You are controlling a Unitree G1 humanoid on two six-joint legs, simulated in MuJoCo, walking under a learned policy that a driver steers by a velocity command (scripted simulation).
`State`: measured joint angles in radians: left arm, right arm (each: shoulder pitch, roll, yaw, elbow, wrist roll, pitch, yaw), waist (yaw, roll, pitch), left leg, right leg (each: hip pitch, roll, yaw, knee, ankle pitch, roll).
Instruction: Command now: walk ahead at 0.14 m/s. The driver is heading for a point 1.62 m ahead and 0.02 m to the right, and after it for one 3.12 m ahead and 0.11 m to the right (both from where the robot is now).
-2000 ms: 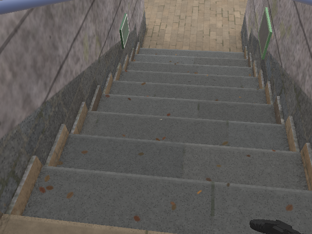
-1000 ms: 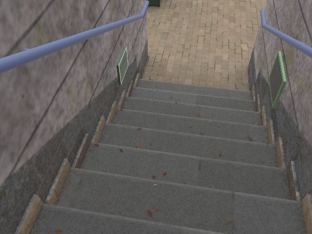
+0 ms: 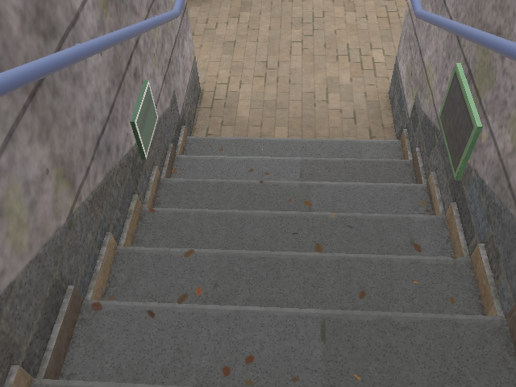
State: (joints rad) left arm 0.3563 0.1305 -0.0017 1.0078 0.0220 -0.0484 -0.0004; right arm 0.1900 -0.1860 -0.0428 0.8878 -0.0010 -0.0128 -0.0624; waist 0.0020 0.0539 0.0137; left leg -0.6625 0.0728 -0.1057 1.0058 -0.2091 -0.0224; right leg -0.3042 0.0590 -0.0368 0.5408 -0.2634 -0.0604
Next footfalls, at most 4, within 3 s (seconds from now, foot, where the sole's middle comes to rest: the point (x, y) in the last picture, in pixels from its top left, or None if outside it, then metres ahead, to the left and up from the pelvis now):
0.08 left None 0.11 0.16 -0.77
1.04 left None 0.11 0.16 -0.77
1.48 right None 0.42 -0.01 -0.92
2.04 left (208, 347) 0.71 0.24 -1.08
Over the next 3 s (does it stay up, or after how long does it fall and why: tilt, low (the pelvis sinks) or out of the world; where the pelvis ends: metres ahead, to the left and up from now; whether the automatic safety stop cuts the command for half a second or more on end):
stays up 1.10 0.12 -0.48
